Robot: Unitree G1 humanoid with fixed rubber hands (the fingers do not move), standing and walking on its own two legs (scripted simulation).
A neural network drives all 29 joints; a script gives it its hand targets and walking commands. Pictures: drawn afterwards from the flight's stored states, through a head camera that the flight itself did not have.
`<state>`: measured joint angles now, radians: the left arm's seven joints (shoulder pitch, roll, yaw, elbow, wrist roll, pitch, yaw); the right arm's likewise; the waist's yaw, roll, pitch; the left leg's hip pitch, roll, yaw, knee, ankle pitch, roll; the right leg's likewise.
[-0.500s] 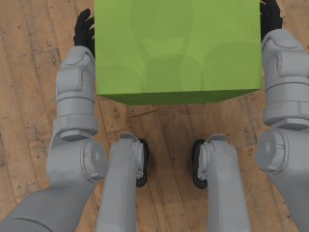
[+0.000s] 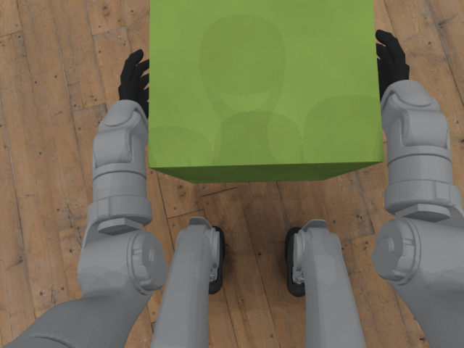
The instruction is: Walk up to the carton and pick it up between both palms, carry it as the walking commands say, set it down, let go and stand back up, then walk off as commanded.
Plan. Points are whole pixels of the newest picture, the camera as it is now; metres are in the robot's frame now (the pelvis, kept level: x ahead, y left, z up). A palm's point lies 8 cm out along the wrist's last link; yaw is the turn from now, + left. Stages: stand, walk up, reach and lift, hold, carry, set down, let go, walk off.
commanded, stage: reach and lift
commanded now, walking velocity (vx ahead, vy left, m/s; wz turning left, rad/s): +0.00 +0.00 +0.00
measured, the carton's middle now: (257, 106) +0.49 +0.00 -0.14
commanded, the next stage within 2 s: none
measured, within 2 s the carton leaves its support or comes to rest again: neither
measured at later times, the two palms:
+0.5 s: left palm (110, 100) +0.45 +0.19 +0.01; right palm (420, 79) +0.47 -0.20 +0.00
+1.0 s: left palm (75, 98) +0.43 +0.19 +0.08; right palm out of the picture +0.45 -0.20 +0.07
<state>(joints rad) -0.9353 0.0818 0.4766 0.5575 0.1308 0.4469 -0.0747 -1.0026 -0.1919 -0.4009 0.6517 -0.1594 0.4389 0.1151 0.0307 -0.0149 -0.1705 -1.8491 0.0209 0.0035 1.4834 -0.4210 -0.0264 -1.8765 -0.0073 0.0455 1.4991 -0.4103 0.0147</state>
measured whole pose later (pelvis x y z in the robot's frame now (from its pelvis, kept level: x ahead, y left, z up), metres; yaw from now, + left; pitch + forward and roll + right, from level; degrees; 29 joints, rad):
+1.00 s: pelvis +0.04 +0.00 +0.13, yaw -1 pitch +32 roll +1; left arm -0.60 -0.02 0.47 0.42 0.19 0.44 -0.15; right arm -0.67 -0.07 -0.40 0.50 -0.21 0.43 0.16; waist 0.04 -0.01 -0.13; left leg -1.22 0.02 0.00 0.97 -0.31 -0.03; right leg -1.24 -0.01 0.03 1.00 -0.31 0.01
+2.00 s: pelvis +0.08 -0.01 +0.22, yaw -1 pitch +4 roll +0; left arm -0.29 -0.05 0.37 0.29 0.21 0.54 -0.18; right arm -0.35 0.01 -0.34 0.34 -0.24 0.54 0.19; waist 0.04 0.01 0.01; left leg -0.32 0.03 -0.02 0.39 -0.16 -0.03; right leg -0.33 -0.01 0.00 0.41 -0.16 0.00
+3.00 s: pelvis +0.10 +0.00 +0.23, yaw +0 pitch -5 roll +0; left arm -0.10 -0.03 0.24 0.04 0.16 0.72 -0.15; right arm -0.12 -0.01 -0.22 0.06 -0.17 0.72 0.15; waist 0.00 0.00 0.09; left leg 0.00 0.02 -0.03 0.22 -0.12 -0.02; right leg -0.01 -0.02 -0.01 0.24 -0.14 0.01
